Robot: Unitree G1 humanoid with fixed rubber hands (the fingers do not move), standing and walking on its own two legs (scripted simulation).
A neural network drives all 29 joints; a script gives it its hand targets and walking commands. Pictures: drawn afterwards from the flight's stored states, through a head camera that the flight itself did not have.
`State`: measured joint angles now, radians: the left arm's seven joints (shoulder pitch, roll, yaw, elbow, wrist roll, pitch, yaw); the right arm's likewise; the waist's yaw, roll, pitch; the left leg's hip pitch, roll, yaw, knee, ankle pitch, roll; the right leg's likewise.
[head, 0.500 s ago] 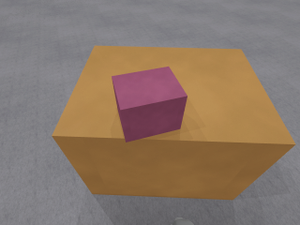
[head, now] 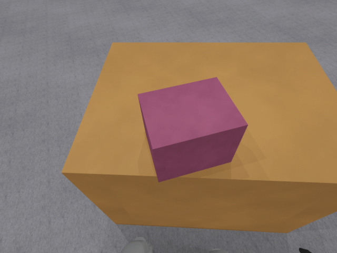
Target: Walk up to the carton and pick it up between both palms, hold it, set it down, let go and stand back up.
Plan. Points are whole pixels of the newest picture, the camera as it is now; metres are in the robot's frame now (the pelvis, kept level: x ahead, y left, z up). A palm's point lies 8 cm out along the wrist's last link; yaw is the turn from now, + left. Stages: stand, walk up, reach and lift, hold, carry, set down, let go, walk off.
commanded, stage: walk up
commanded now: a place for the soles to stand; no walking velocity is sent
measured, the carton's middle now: (187, 130) +0.42 -0.04 +0.01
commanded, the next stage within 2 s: none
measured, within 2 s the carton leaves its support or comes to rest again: neither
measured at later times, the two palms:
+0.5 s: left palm out of the picture +0.11 +0.35 -0.08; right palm out of the picture +0.11 -0.29 -0.10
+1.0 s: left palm out of the picture +0.12 +0.34 -0.08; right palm out of the picture +0.11 -0.30 -0.09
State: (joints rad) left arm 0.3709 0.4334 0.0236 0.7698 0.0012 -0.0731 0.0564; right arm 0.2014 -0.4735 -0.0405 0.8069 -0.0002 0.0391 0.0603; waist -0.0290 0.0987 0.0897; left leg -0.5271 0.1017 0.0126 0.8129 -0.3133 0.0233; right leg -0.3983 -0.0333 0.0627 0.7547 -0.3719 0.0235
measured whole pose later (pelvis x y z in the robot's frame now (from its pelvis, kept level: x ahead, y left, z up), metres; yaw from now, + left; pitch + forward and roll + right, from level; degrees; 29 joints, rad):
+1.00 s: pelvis +0.03 +0.02 +0.00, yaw -4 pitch -3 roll +0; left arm 0.32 0.42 0.01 0.77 0.00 -0.04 0.05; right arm 0.16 -0.42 -0.04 0.81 0.00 0.04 0.04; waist -0.03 0.02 0.10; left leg -0.36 0.06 0.08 0.79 -0.38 0.01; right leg -0.39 0.02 0.08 0.78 -0.35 0.01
